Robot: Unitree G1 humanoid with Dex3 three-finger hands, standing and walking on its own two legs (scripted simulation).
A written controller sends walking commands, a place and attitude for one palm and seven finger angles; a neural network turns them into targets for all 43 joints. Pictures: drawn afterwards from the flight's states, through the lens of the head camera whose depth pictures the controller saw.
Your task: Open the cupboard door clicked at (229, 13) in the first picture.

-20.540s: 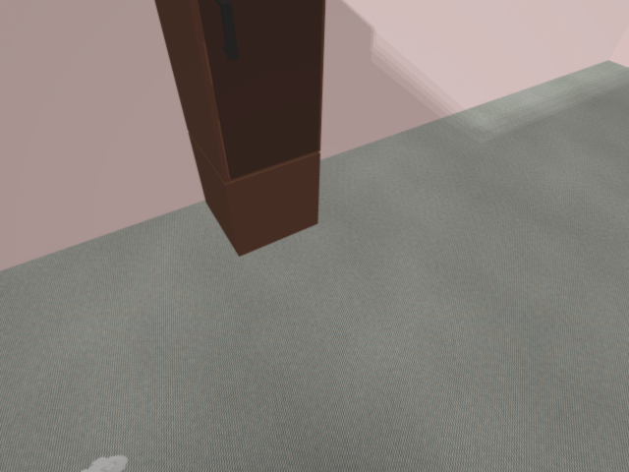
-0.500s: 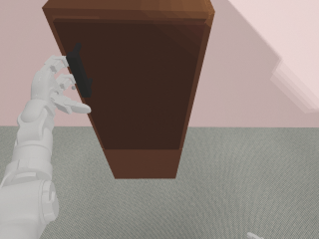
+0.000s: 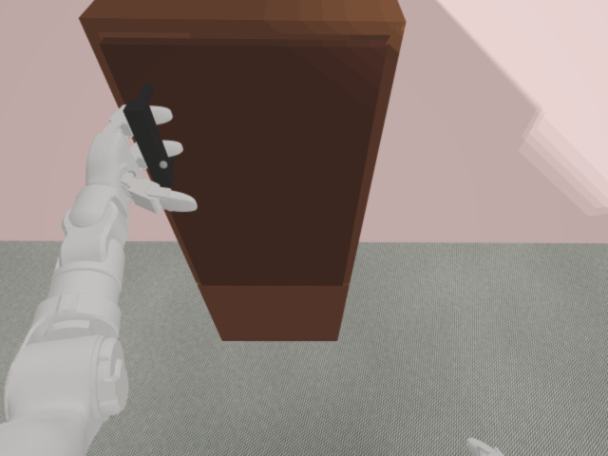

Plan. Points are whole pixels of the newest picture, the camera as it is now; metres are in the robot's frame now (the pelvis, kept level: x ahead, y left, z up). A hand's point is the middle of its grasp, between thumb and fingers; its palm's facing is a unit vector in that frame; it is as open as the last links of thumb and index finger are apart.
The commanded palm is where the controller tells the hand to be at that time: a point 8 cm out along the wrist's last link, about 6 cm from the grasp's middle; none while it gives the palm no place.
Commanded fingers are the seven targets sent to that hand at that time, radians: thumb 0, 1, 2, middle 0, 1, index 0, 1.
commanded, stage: slide the fingers in behind the handle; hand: left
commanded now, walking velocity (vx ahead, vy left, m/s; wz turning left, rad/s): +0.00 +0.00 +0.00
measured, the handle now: (156, 136) +0.51 +0.21 +0.14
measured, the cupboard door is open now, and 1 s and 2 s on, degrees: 0 0 36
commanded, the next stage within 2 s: close the thumb around the handle in 0.16 s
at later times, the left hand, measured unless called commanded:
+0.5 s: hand (162, 161) +0.45 +0.19 +0.15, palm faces +0.00 -1.00 +0.01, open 12.4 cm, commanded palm +0.42 +0.24 +0.15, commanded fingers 0.00 0.23 0.61 -0.35 -1.28 -0.35 -1.28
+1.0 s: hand (160, 164) +0.45 +0.19 +0.15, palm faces +0.01 -1.00 +0.01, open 6.1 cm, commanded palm +0.42 +0.24 +0.15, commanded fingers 0.00 0.90 0.90 -0.40 -1.35 -0.40 -1.35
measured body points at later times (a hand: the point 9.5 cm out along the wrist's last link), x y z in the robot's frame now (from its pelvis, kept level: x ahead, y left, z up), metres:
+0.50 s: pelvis +0.00 +0.00 +0.00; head +0.04 +0.00 +0.45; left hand +0.45 +0.24 +0.15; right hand +0.07 -0.26 -0.11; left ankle -0.03 +0.11 -0.73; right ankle +0.03 -0.11 -0.73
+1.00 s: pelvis +0.00 +0.01 +0.00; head +0.04 +0.01 +0.45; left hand +0.44 +0.24 +0.15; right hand +0.09 -0.25 -0.11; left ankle -0.03 +0.11 -0.73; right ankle +0.03 -0.11 -0.73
